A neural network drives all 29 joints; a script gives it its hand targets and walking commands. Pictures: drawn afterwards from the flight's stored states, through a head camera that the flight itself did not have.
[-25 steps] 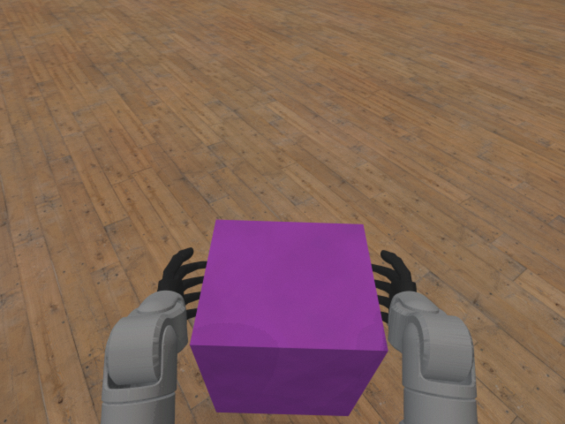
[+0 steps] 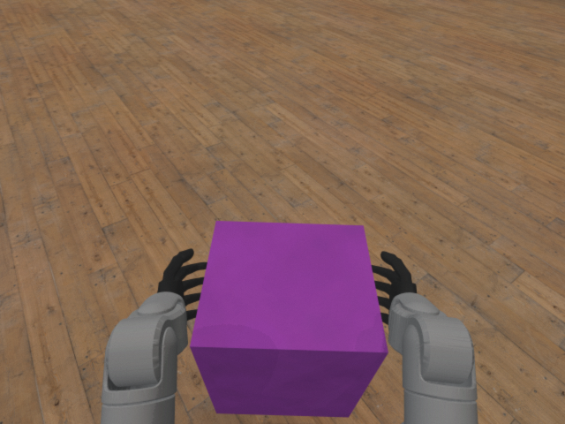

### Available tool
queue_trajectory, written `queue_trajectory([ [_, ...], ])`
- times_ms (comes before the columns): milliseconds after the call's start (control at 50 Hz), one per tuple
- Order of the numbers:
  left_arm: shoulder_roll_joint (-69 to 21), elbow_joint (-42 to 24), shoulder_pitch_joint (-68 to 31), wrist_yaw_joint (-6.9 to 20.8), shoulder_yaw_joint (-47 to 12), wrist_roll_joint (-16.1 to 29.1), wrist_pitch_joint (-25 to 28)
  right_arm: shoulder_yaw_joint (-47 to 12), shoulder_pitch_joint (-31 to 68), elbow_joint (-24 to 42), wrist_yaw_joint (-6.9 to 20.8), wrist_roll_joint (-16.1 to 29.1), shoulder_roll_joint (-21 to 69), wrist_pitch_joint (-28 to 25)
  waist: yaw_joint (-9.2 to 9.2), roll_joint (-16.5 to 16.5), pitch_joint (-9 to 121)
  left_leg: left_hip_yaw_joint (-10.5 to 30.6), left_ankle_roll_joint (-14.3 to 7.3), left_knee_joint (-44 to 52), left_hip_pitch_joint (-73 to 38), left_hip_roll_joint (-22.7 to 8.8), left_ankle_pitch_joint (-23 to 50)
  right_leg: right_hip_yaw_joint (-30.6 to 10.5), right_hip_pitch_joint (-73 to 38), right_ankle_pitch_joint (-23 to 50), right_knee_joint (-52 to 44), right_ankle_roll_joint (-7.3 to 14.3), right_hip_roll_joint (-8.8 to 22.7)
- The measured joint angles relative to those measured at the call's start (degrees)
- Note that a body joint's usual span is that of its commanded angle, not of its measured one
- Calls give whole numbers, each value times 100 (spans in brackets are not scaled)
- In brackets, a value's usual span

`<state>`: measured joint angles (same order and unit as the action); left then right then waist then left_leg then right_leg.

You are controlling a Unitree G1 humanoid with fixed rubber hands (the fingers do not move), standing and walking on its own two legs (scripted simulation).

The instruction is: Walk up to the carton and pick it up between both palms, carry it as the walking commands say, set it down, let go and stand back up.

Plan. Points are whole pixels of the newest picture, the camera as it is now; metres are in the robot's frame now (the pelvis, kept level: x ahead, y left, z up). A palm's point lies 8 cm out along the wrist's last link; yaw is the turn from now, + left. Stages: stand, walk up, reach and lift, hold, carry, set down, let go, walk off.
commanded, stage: carry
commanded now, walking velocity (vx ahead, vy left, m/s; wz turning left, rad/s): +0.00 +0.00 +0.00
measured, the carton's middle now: (286, 324) +0.28 +0.00 +0.01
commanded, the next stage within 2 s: none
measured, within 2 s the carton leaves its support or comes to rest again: neither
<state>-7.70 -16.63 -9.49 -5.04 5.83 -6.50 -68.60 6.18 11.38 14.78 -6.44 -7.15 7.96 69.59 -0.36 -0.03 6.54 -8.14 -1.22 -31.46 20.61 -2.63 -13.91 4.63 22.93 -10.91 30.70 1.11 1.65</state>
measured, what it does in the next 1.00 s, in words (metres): stands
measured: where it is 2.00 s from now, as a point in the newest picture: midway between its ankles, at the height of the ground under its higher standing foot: outside the picture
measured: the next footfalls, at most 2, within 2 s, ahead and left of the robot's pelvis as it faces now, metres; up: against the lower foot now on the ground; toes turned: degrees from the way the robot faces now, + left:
none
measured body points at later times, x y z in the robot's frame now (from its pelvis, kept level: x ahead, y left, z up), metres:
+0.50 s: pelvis +0.01 +0.00 +0.00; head -0.01 +0.00 +0.45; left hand +0.29 +0.15 +0.08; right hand +0.29 -0.15 +0.08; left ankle +0.03 +0.11 -0.73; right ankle +0.05 -0.11 -0.73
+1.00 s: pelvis +0.01 +0.00 +0.00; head +0.00 +0.00 +0.45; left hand +0.30 +0.14 +0.07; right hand +0.30 -0.15 +0.07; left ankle +0.03 +0.11 -0.73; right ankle +0.05 -0.11 -0.73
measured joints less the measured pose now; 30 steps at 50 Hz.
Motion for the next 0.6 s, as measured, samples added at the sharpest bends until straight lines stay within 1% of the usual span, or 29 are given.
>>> queue_trajectory([
  [600, -7, 271, -56, 19, 49, -20, 201, 34, 15, -248, 16, -25, 2, -222, -16, 9, 9, 38, 19, -7, -61, -18, -80, 23, -81, -68, -25, -1, -13],
])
